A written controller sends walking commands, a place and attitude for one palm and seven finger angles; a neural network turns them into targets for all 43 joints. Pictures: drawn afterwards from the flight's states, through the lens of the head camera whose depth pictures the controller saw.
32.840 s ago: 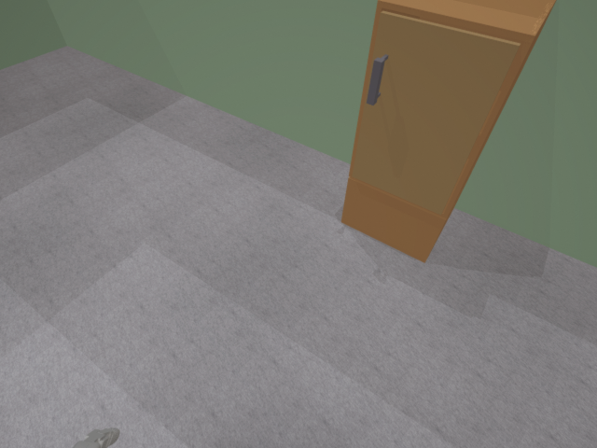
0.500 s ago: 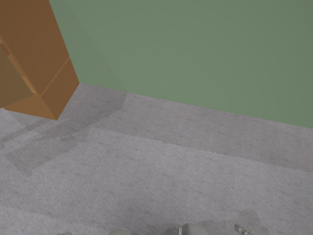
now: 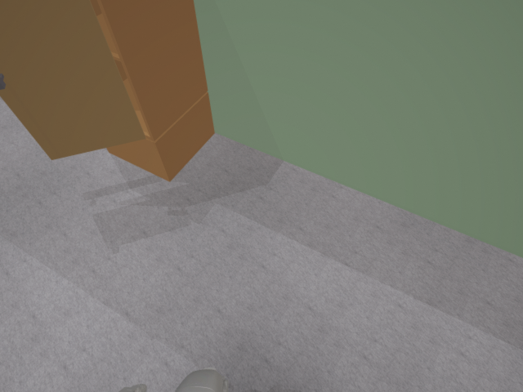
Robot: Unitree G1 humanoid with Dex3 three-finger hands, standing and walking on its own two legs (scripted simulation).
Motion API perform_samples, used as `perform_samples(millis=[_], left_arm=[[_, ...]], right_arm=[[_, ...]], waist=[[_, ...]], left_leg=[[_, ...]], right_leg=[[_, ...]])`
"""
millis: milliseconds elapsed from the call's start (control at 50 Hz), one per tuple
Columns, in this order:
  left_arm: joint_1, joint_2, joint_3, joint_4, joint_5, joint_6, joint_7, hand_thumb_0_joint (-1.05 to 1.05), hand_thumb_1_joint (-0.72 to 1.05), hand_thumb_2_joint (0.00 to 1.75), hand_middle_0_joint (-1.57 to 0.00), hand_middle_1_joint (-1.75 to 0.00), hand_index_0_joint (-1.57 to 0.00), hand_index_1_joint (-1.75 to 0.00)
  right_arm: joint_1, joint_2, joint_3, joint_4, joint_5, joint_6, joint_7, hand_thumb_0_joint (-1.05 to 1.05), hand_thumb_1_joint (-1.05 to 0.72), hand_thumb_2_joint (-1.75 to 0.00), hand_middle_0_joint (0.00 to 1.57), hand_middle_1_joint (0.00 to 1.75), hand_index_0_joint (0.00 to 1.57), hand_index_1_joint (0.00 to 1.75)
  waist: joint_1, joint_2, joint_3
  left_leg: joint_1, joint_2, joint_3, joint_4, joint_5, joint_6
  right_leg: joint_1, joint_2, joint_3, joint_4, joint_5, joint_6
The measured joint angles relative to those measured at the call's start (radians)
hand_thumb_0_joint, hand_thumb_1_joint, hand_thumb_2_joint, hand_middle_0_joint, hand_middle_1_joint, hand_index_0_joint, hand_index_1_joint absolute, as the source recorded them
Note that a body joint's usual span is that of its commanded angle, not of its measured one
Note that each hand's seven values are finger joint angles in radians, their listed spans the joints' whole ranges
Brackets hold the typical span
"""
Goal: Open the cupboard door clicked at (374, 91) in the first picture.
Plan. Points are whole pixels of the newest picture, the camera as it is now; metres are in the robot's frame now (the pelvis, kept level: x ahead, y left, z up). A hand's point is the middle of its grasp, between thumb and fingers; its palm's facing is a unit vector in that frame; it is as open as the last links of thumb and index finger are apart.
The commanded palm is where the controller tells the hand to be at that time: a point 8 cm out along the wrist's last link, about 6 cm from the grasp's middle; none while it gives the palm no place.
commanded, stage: turn to face it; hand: left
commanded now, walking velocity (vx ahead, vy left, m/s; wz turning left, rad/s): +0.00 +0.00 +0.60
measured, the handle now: out of the picture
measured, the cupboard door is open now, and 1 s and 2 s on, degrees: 48 48 48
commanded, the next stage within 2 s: take the last steps up to it in 0.64 s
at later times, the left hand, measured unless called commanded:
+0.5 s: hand out of the picture +0.07 +0.22 -0.16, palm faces +0.26 -0.92 -0.28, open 7.4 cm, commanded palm none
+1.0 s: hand out of the picture -0.02 +0.20 -0.19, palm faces +0.44 -0.88 -0.18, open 7.4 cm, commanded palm none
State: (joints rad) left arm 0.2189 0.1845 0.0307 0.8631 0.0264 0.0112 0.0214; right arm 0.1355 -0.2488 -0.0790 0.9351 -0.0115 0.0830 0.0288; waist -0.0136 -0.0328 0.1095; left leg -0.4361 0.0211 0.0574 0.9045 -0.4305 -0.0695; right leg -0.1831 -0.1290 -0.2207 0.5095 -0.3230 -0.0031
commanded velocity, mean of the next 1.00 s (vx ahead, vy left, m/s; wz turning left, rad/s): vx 0.08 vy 0.04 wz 0.34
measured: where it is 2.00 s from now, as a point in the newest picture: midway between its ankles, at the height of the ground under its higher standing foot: (204, 353)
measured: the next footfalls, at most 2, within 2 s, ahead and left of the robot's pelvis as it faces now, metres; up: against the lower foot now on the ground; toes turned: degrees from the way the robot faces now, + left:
left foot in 0.12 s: +0.05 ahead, +0.13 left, +0.00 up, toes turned +9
right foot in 0.50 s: +0.08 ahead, -0.14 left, +0.00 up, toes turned +11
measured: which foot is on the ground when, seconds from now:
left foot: up 0.00-0.10, down 0.12-0.50, up 0.52-0.84, down 0.86-1.00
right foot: down 0.00-0.12, up 0.14-0.48, down 0.50-0.86, up 0.88-1.00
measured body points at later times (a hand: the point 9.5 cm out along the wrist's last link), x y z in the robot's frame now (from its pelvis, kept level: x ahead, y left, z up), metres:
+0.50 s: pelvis +0.02 -0.02 -0.01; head +0.07 -0.01 +0.43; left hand +0.06 +0.26 -0.14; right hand +0.16 -0.24 -0.16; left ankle +0.01 +0.12 -0.74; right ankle +0.04 -0.15 -0.74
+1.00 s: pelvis +0.04 +0.01 +0.00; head +0.06 +0.05 +0.44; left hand -0.04 +0.25 -0.17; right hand +0.21 -0.18 -0.14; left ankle +0.00 +0.08 -0.74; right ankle +0.06 -0.13 -0.67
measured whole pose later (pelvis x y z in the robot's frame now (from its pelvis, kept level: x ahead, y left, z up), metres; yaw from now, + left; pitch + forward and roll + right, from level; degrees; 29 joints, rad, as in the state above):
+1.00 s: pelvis +0.04 +0.01 +0.00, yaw +24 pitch +1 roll -1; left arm 0.25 0.24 0.06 1.00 0.03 0.04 -0.01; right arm 0.20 -0.17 -0.02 0.97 -0.03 -0.01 -0.01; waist 0.02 -0.06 0.06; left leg -0.24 -0.04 0.05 0.51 -0.28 0.07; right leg -0.44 -0.09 -0.07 1.09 -0.44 0.03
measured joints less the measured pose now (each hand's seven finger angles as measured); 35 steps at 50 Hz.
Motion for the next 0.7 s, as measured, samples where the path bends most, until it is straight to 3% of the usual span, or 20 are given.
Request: perform_samples(millis=[60,100,120,180,260,380,440,480,520,560,620,700], left_arm=[[0.016,0.014,0.008,0.011,0.001,-0.001,-0.003,0.0,0.91,0.9,-0.2,-0.3,-0.2,-0.3],[0.034,0.029,0.016,0.02,-0.003,0.003,-0.007,0.0,0.91,0.9,-0.2,-0.3,-0.2,-0.3],[0.041,0.037,0.021,0.025,-0.008,0.009,-0.009,0.0,0.91,0.9,-0.2,-0.3,-0.2,-0.3],[0.019,0.073,0.033,0.047,-0.009,0.05,-0.002,0.01,0.91,0.9,-0.2,-0.3,-0.2,-0.3],[-0.025,0.09,0.044,0.048,-0.007,0.063,-0.004,0.01,0.91,0.9,-0.2,-0.3,-0.2,-0.3],[-0.064,0.084,0.04,0.011,-0.008,0.046,-0.012,0.01,0.91,0.9,-0.2,-0.3,-0.19,-0.29],[-0.072,0.074,0.034,0.005,-0.011,0.038,-0.013,0.01,0.91,0.9,-0.2,-0.3,-0.19,-0.29],[-0.068,0.067,0.028,0.0,-0.012,0.026,-0.013,0.0,0.91,0.9,-0.2,-0.3,-0.19,-0.3],[-0.058,0.054,0.024,-0.001,-0.005,0.006,-0.009,0.0,0.91,0.9,-0.2,-0.3,-0.19,-0.3],[-0.049,0.027,0.01,0.008,-0.002,0.001,-0.006,0.0,0.91,0.9,-0.2,-0.3,-0.19,-0.3],[-0.019,-0.001,-0.001,0.02,-0.003,0.001,-0.001,0.0,0.91,0.9,-0.2,-0.3,-0.2,-0.3],[0.015,-0.014,-0.006,0.042,-0.001,-0.003,0.0,0.0,0.91,0.9,-0.2,-0.3,-0.2,-0.3]], right_arm=[[-0.021,0.008,0.009,-0.007,0.001,-0.009,-0.001,0.01,-0.91,-0.9,0.2,0.3,0.2,0.3],[-0.031,0.009,0.015,-0.022,-0.001,-0.023,0.001,0.01,-0.91,-0.9,0.2,0.3,0.2,0.3],[-0.034,0.008,0.016,-0.032,-0.004,-0.035,0.0,0.01,-0.91,-0.9,0.2,0.3,0.2,0.3],[-0.042,0.028,0.026,-0.044,-0.007,-0.056,-0.011,0.01,-0.91,-0.9,0.2,0.3,0.2,0.3],[-0.018,0.04,0.039,-0.046,-0.012,-0.059,-0.03,0.0,-0.91,-0.9,0.2,0.3,0.2,0.3],[0.01,0.045,0.043,-0.024,-0.015,-0.05,-0.03,0.0,-0.9,-0.9,0.21,0.3,0.2,0.3],[0.022,0.046,0.039,-0.018,-0.016,-0.044,-0.029,0.0,-0.9,-0.9,0.21,0.3,0.2,0.3],[0.032,0.044,0.034,-0.014,-0.012,-0.039,-0.028,0.01,-0.9,-0.9,0.21,0.3,0.2,0.3],[0.036,0.035,0.025,-0.008,-0.004,-0.033,-0.027,0.01,-0.9,-0.9,0.21,0.3,0.2,0.3],[0.032,0.018,0.015,0.003,-0.003,-0.021,-0.027,0.01,-0.9,-0.9,0.21,0.3,0.2,0.3],[0.031,0.007,0.007,0.021,-0.003,-0.011,-0.024,0.01,-0.91,-0.9,0.2,0.3,0.2,0.3],[0.026,0.016,0.01,0.037,0.002,-0.01,-0.02,0.01,-0.91,-0.9,0.2,0.3,0.2,0.3]], waist=[[0.018,-0.018,0.007],[0.022,-0.024,0.002],[0.02,-0.025,-0.005],[0.027,-0.049,0.002],[0.024,-0.026,-0.008],[0.022,0.014,-0.019],[0.011,0.03,-0.025],[0.007,0.037,-0.032],[0.012,0.043,-0.038],[0.005,0.063,-0.028],[0.002,0.061,-0.025],[0.004,0.026,-0.023]], left_leg=[[0.062,-0.003,0.026,-0.152,0.015,0.014],[0.122,-0.011,0.039,-0.288,0.12,0.033],[0.123,-0.014,0.029,-0.308,0.189,0.063],[0.101,-0.032,0.01,-0.25,0.119,0.109],[0.12,-0.03,-0.046,-0.32,0.146,0.095],[0.141,-0.025,-0.109,-0.396,0.195,0.082],[0.132,-0.024,-0.135,-0.385,0.191,0.065],[0.114,-0.03,-0.151,-0.352,0.175,0.049],[0.072,-0.041,-0.154,-0.254,0.087,0.042],[0.011,-0.052,-0.145,-0.054,-0.032,0.044],[-0.044,-0.049,-0.097,0.16,-0.037,0.033],[-0.022,-0.029,-0.052,0.124,-0.02,0.018]], right_leg=[[-0.006,-0.019,-0.04,0.049,-0.035,0.012],[-0.027,-0.035,-0.061,0.119,-0.076,0.026],[-0.06,-0.043,-0.05,0.193,-0.1,0.04],[-0.185,-0.015,0.091,0.47,-0.236,0.066],[-0.283,0.023,0.167,0.596,-0.168,0.08],[-0.27,0.046,0.2,0.431,-0.113,0.083],[-0.206,0.07,0.193,0.286,-0.098,0.078],[-0.135,0.086,0.181,0.139,-0.019,0.073],[-0.101,0.086,0.174,0.07,-0.009,0.027],[-0.09,0.081,0.151,0.087,-0.018,0.005],[-0.048,0.065,0.128,0.044,-0.003,0.002],[-0.005,0.045,0.099,-0.009,0.014,0.004]])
